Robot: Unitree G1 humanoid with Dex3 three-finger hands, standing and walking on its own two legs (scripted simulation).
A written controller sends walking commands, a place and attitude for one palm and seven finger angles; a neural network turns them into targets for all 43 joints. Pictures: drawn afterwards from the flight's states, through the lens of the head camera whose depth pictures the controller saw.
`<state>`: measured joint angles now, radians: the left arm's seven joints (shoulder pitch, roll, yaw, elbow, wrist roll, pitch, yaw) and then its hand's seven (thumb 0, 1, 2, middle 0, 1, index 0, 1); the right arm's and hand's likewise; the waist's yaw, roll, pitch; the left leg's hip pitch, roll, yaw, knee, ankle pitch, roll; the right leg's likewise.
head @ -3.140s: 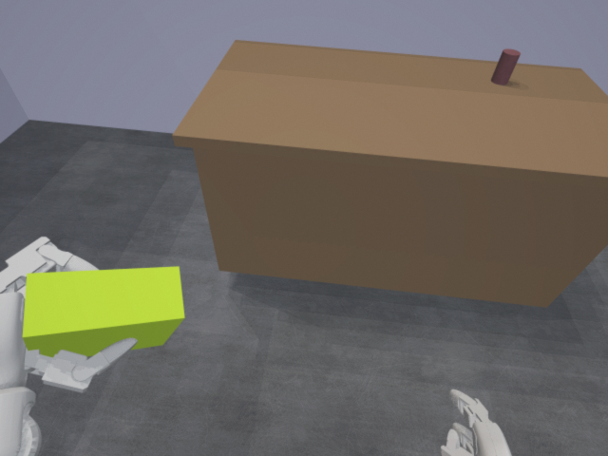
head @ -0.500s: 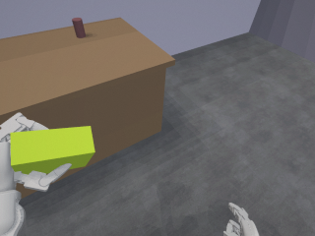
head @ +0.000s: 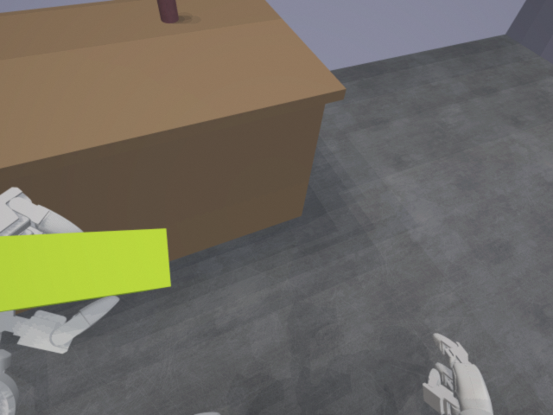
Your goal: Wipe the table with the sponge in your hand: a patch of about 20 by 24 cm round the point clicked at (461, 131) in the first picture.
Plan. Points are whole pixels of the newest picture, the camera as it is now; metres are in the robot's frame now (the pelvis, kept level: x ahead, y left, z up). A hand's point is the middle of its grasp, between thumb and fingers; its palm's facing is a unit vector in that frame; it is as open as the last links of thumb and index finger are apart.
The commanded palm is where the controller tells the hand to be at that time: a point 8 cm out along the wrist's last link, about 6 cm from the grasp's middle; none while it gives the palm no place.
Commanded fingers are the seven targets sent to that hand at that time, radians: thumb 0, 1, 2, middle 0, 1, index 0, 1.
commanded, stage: take the last steps up to it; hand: left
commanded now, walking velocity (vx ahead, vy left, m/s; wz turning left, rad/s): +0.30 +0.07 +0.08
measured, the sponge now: (110, 268) +0.23 +0.19 +0.16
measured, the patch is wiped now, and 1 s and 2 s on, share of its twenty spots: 0.00 0.00 0.00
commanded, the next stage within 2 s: come to a stop and stand still in 2.00 s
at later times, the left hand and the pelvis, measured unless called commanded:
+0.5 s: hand (110, 220) +0.27 +0.19 +0.18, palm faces +0.42 -0.78 -0.46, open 9.6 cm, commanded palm +0.21 +0.24 +0.19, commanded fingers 0.00 0.10 1.30 -1.20 -1.60 -1.20 -1.60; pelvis +0.06 -0.05 +0.01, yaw +3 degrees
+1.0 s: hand (94, 149) +0.35 +0.23 +0.20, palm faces +0.45 -0.78 -0.43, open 9.6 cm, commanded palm +0.29 +0.27 +0.19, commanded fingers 0.00 0.10 1.30 -1.20 -1.60 -1.20 -1.60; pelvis +0.15 -0.02 +0.01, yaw +3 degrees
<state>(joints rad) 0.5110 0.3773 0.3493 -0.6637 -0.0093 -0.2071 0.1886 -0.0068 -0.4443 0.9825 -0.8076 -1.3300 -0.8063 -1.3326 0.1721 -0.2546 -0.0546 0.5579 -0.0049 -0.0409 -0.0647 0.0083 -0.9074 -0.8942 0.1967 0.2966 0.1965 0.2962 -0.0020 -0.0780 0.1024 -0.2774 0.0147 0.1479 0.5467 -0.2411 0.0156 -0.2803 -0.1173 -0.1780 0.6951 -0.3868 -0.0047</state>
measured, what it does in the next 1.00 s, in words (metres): walks ahead: right foot, then left foot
